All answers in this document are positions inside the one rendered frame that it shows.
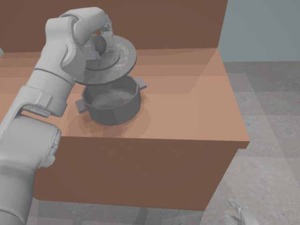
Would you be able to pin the robot right hand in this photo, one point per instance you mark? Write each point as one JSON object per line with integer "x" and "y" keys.
{"x": 247, "y": 217}

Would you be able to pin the left robot upper arm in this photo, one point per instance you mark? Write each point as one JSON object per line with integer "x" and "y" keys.
{"x": 28, "y": 144}

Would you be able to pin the table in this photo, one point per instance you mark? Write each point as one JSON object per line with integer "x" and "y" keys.
{"x": 175, "y": 151}

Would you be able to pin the left robot forearm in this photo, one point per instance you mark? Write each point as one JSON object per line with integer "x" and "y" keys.
{"x": 61, "y": 62}

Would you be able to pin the pot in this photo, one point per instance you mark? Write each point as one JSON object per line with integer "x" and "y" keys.
{"x": 112, "y": 104}

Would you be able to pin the robot left hand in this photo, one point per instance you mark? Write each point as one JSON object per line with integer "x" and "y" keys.
{"x": 96, "y": 19}

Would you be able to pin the knob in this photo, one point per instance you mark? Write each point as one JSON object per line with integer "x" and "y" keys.
{"x": 99, "y": 43}

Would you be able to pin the lid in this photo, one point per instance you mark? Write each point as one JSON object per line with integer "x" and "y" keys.
{"x": 115, "y": 64}

